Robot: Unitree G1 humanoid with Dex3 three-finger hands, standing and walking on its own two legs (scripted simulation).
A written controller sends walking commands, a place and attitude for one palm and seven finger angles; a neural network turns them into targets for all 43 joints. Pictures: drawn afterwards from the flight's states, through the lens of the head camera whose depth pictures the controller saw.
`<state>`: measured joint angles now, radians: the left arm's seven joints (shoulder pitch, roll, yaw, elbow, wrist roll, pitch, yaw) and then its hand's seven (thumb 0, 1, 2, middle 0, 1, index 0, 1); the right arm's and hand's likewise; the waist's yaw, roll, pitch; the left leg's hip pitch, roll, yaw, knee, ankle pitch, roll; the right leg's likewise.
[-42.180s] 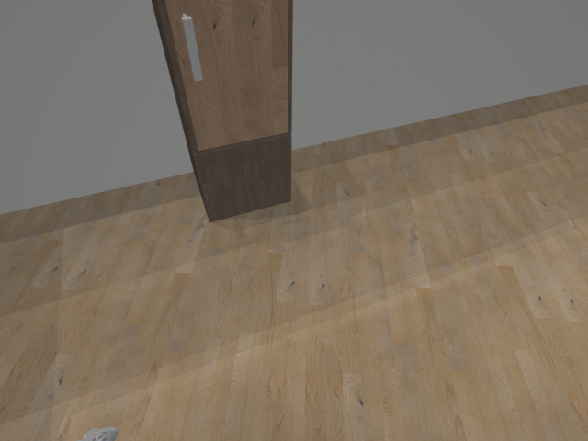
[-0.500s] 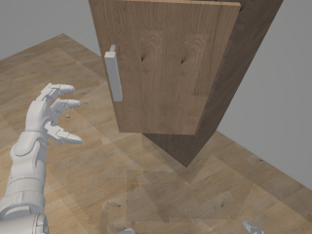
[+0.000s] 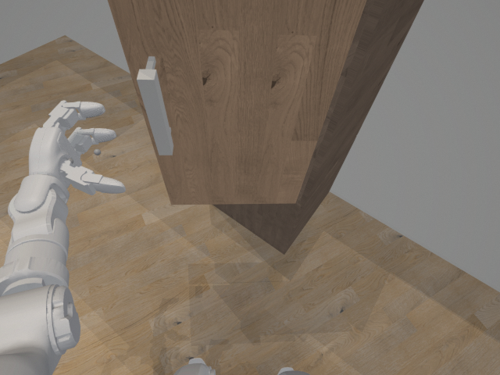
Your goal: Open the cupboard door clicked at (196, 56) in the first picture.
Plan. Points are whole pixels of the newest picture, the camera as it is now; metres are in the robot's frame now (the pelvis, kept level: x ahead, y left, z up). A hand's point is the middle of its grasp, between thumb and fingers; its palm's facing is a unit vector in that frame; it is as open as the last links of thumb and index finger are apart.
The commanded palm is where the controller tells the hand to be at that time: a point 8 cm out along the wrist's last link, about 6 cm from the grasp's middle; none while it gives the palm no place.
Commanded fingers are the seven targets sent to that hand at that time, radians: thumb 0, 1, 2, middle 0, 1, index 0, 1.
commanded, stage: move the hooked fingers beside the handle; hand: left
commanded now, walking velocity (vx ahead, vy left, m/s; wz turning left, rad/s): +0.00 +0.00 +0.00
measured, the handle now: (159, 109) +0.56 +0.15 +0.08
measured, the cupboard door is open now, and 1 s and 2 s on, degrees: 39 39 39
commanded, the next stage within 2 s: slide the fingers in behind the handle in 1.34 s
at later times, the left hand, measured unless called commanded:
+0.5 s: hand (113, 126) +0.50 +0.22 +0.09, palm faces +0.03 -1.00 +0.00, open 14.0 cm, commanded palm +0.47 +0.27 +0.08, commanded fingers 0.00 -0.50 0.30 -0.30 -1.20 -0.30 -1.20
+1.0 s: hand (110, 135) +0.48 +0.22 +0.08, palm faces +0.02 -1.00 +0.01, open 14.0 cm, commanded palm +0.46 +0.26 +0.08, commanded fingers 0.00 -0.50 0.30 -0.30 -1.20 -0.30 -1.20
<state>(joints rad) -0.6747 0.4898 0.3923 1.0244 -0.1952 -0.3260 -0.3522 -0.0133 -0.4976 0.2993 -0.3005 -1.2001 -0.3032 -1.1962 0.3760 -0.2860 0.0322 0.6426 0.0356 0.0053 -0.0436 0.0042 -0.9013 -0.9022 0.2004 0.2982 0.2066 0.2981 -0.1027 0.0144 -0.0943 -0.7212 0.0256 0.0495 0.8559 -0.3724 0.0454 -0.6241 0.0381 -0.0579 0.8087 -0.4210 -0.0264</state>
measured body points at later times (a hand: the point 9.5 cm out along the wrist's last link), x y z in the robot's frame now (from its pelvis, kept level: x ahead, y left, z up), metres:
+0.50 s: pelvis +0.00 +0.00 -0.01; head +0.11 +0.02 +0.42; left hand +0.49 +0.28 +0.09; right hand -0.01 -0.28 -0.12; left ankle +0.02 +0.09 -0.70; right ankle -0.02 -0.11 -0.70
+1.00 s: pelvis +0.01 +0.01 -0.01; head +0.10 +0.03 +0.43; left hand +0.48 +0.28 +0.09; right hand +0.03 -0.26 -0.12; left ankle +0.02 +0.09 -0.70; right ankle -0.02 -0.11 -0.70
